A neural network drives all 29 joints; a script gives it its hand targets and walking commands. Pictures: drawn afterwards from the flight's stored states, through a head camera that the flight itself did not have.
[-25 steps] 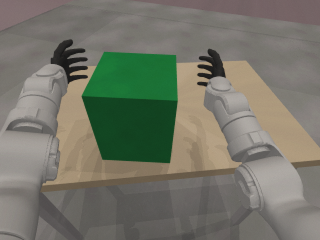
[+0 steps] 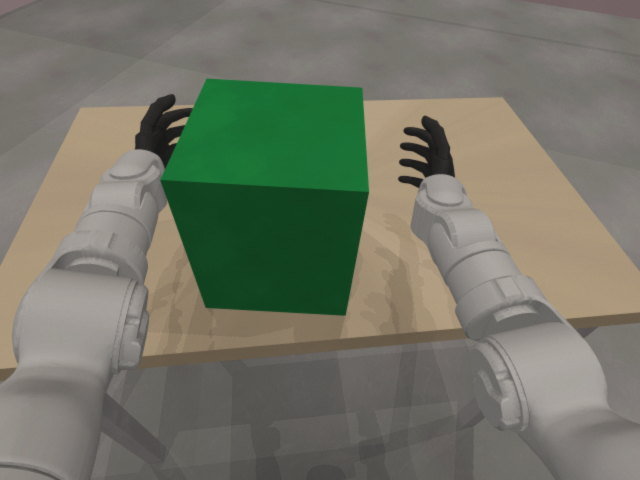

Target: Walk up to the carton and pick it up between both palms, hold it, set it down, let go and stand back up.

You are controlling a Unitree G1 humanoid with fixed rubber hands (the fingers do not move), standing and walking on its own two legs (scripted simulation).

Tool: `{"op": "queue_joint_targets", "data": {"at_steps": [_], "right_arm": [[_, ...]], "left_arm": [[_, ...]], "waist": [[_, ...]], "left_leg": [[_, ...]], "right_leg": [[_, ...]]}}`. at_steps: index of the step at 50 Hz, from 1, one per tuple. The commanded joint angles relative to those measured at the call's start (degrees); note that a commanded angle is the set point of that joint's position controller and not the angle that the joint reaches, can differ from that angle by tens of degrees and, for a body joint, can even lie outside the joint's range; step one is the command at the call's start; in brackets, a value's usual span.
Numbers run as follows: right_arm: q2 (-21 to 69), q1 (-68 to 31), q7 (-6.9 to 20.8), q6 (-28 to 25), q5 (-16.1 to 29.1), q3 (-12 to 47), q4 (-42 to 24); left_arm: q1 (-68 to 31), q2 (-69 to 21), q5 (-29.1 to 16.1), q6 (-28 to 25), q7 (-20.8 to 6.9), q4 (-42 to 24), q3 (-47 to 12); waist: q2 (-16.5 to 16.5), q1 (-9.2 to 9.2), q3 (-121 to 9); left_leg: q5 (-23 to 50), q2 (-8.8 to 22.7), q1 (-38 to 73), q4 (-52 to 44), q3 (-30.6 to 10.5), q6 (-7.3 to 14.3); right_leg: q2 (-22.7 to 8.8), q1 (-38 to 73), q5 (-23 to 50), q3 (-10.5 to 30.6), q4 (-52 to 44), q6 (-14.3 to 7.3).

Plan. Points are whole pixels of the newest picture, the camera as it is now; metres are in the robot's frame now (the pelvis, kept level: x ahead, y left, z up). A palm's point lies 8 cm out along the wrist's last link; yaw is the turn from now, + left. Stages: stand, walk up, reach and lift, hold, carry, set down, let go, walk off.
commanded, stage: reach and lift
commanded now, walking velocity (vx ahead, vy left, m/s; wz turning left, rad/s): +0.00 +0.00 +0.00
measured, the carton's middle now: (279, 203) +0.46 +0.04 +0.09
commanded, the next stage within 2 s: none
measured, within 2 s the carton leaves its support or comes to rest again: neither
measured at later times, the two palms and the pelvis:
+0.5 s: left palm (160, 167) +0.48 +0.19 +0.15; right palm (417, 188) +0.43 -0.13 +0.15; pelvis +0.00 +0.01 +0.00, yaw +0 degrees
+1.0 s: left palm (176, 168) +0.47 +0.17 +0.15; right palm (412, 192) +0.42 -0.12 +0.14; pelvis +0.00 +0.01 +0.00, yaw +0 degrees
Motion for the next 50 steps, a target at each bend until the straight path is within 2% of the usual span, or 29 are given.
{"op": "queue_joint_targets", "data": {"at_steps": [1,3,4,6,9,10,12,13,16,19,20,22,23,25,29,30,32,34,35,36,37,40,41,42,44,47,48,49,50], "right_arm": [[-1.24,-25.41,1.49,-5.27,1.92,-3.81,-11.46],[-1.80,-25.33,1.48,-6.25,1.60,-3.89,-12.98],[-2.30,-25.81,1.56,-6.39,1.36,-4.72,-11.86],[-1.46,-24.96,1.75,-6.69,1.90,-3.83,-12.56],[-2.23,-25.83,1.76,-6.48,1.38,-5.41,-10.39],[-2.22,-25.51,1.64,-6.63,0.81,-5.19,-11.22],[-2.34,-24.69,1.56,-7.23,0.03,-5.83,-11.80],[-1.40,-25.17,1.73,-7.25,0.66,-5.17,-11.73],[-0.39,-26.08,1.62,-6.34,0.44,-6.16,-8.82],[1.61,-26.11,1.48,-6.91,-0.36,-6.59,-10.37],[2.22,-26.53,1.78,-6.46,-0.30,-5.83,-11.07],[1.83,-26.35,1.66,-6.97,-1.44,-7.65,-11.01],[2.55,-28.07,1.58,-7.42,-1.76,-7.75,-12.95],[2.85,-26.61,1.53,-7.53,-4.00,-8.91,-11.96],[5.00,-27.09,1.91,-7.89,-7.26,-10.49,-11.27],[6.39,-27.44,1.95,-8.33,-8.66,-11.25,-12.78],[5.91,-27.71,2.22,-9.35,-10.78,-13.39,-13.59],[6.55,-26.47,2.06,-9.09,-12.41,-13.94,-11.11],[7.57,-26.67,2.52,-9.54,-13.35,-14.40,-11.90],[8.35,-27.57,2.96,-9.51,-14.40,-14.87,-11.54],[9.72,-27.57,3.75,-9.60,-14.69,-15.11,-11.35],[11.52,-27.35,4.89,-10.88,-17.70,-16.03,-12.72],[13.10,-26.22,5.50,-10.68,-18.00,-15.97,-10.30],[13.43,-26.93,5.85,-11.20,-19.79,-17.28,-11.25],[19.27,-27.03,7.87,-11.17,-22.25,-18.42,-9.80],[37.62,-29.27,12.95,-12.12,-28.19,-17.18,-10.92],[39.76,-29.71,14.02,-12.87,-29.34,-16.76,-12.05],[41.50,-29.21,14.97,-12.56,-30.60,-17.04,-10.88],[42.76,-27.06,15.45,-12.66,-30.68,-15.28,-10.09]], "left_arm": [[-27.35,5.89,6.10,-3.57,-0.34,-10.38,4.14],[-27.56,5.64,6.36,-3.92,-0.08,-13.58,4.65],[-28.91,5.15,6.10,-3.91,0.14,-13.71,4.07],[-28.25,4.24,5.99,-3.98,0.30,-14.51,3.37],[-29.45,4.53,6.55,-3.73,0.36,-13.39,3.98],[-28.89,5.03,6.49,-3.76,0.49,-13.57,4.68],[-29.35,2.80,6.95,-3.55,0.96,-16.87,4.13],[-30.02,2.63,6.80,-3.43,0.82,-16.90,4.31],[-30.59,1.72,7.29,-2.93,0.65,-13.37,4.75],[-30.40,-1.55,7.09,-3.44,0.39,-15.49,4.00],[-29.39,-1.73,7.84,-3.31,0.16,-14.55,5.08],[-30.36,-2.05,8.59,-3.39,0.26,-16.25,5.04],[-31.22,-2.54,9.01,-3.38,0.32,-17.53,5.74],[-30.15,-4.74,9.40,-3.19,-0.11,-15.28,5.82],[-29.81,-6.56,12.73,-3.47,-0.64,-13.88,8.12],[-30.24,-7.64,13.02,-3.65,-0.80,-14.42,8.10],[-31.29,-7.52,14.69,-4.13,-0.50,-16.35,9.23],[-29.24,-7.99,16.32,-3.39,-0.59,-13.86,10.13],[-30.23,-9.50,17.07,-3.75,-0.82,-16.00,10.24],[-30.88,-9.35,17.85,-3.91,-1.26,-13.82,11.54],[-30.80,-9.86,18.18,-4.62,-1.48,-14.84,12.05],[-30.05,-12.53,20.89,-5.39,-2.21,-14.70,13.61],[-29.16,-13.67,22.29,-5.42,-2.84,-12.96,14.03],[-30.00,-14.65,23.53,-5.46,-2.96,-14.20,15.40],[-30.61,-18.77,27.04,-5.80,-4.55,-13.39,17.30],[-32.18,-32.98,31.78,-6.30,-9.06,-11.40,18.70],[-31.42,-34.82,32.40,-6.51,-9.59,-10.89,18.35],[-30.45,-34.59,33.80,-6.21,-10.04,-9.14,20.52],[-29.14,-36.25,33.59,-6.37,-10.19,-10.09,19.90]], "waist": [[11.44,0.25,-45.90],[11.86,0.08,-47.47],[12.35,-0.64,-47.59],[14.07,0.03,-49.38],[13.39,-1.12,-47.72],[12.59,-0.07,-48.95],[14.55,-1.47,-52.67],[15.14,-1.01,-49.93],[13.62,-1.18,-46.13],[14.14,-1.97,-47.14],[13.24,-0.54,-46.20],[14.50,-1.74,-47.95],[15.03,-1.02,-48.87],[13.60,-2.11,-46.69],[13.09,-0.97,-45.34],[11.61,-0.98,-47.06],[13.23,-0.63,-47.89],[11.63,-0.63,-44.25],[12.62,0.15,-46.45],[10.77,0.43,-44.08],[10.71,1.11,-44.76],[10.53,1.12,-44.80],[10.98,1.10,-41.66],[10.56,1.76,-42.10],[10.38,2.36,-40.87],[9.75,3.70,-41.21],[10.91,4.01,-42.57],[9.72,5.34,-40.63],[9.73,4.66,-41.27]], "left_leg": [[31.83,0.60,15.42,4.07,-3.62,-3.76],[34.82,0.87,17.64,4.54,-3.71,-4.14],[34.42,1.13,17.86,5.05,-3.93,-4.59],[36.01,1.21,19.59,5.91,-3.82,-5.00],[34.99,1.40,19.41,5.32,-4.09,-4.98],[35.57,1.12,18.28,5.90,-3.55,-5.07],[38.90,1.39,22.48,6.47,-4.43,-5.76],[39.59,1.78,22.44,6.83,-4.72,-5.86],[34.86,1.56,19.87,5.92,-4.38,-5.34],[35.85,1.43,20.33,5.93,-4.64,-5.49],[35.58,1.54,20.66,5.64,-4.37,-5.19],[37.04,1.57,20.27,6.02,-4.80,-6.03],[37.47,1.75,20.67,6.35,-4.63,-6.15],[35.34,1.47,20.38,5.93,-4.61,-5.92],[35.22,1.51,19.91,4.80,-4.04,-5.80],[33.39,1.42,19.01,4.82,-3.86,-5.57],[34.60,1.39,19.43,4.78,-3.47,-6.09],[32.99,1.10,18.11,4.06,-3.25,-5.84],[33.11,1.09,19.28,3.77,-2.95,-5.95],[31.50,0.83,17.28,3.22,-2.36,-5.56],[31.89,0.67,18.48,2.76,-2.11,-5.11],[31.72,0.41,18.63,2.25,-1.90,-5.18],[32.25,0.38,18.48,1.82,-1.76,-5.25],[30.46,0.11,18.61,1.09,-1.18,-4.82],[29.68,-0.28,18.21,0.23,-0.66,-4.56],[28.47,-1.28,18.18,-1.27,0.37,-3.98],[29.58,-1.61,18.10,-1.35,0.56,-4.32],[29.53,-1.89,17.06,-1.45,0.83,-3.87],[31.30,-1.82,18.21,-1.13,0.61,-4.11]], "right_leg": [[0.24,0.46,33.88,-2.65,-0.25,1.51],[0.44,-0.50,35.25,-3.17,-0.01,1.69],[0.75,-2.50,31.90,-3.57,-0.64,1.37],[0.41,-3.57,32.27,-3.48,-0.73,1.11],[0.82,-5.11,29.19,-3.57,-1.34,1.12],[0.76,-3.77,30.32,-3.49,-1.14,0.93],[1.12,-5.99,31.32,-4.19,-1.49,0.99],[1.16,-7.19,30.00,-4.01,-1.53,0.92],[0.91,-7.44,26.16,-3.99,-2.44,0.92],[1.00,-6.50,28.49,-4.39,-1.94,1.01],[1.05,-6.17,28.35,-3.99,-2.15,0.85],[1.16,-5.95,28.42,-4.35,-2.02,0.92],[1.06,-6.16,29.31,-4.13,-1.83,1.01],[1.06,-6.12,27.81,-4.34,-2.65,0.87],[0.80,-3.82,28.20,-4.64,-2.58,0.93],[0.73,-3.48,28.28,-4.55,-2.40,1.08],[0.59,-3.05,28.18,-4.36,-2.32,1.14],[0.54,-0.94,28.80,-4.48,-2.41,1.39],[0.51,-0.58,28.66,-4.57,-2.11,1.36],[0.14,0.48,28.51,-4.56,-2.16,1.53],[0.15,1.55,29.25,-4.41,-1.78,1.63],[0.09,3.91,29.54,-4.42,-1.83,1.96],[-0.07,3.84,29.12,-4.71,-2.16,1.80],[-0.24,4.53,28.70,-4.43,-2.34,2.10],[-0.58,6.81,29.12,-4.47,-1.82,2.43],[-0.67,11.54,32.80,-4.33,-1.13,3.37],[-0.69,13.45,35.68,-4.27,-0.50,3.73],[-0.44,14.73,34.93,-4.04,-0.24,3.67],[-0.46,15.58,38.52,-3.86,0.39,4.19]]}}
